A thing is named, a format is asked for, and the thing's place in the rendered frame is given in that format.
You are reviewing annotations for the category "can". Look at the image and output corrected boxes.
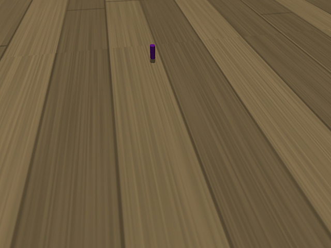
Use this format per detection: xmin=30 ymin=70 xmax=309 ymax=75
xmin=150 ymin=44 xmax=155 ymax=59

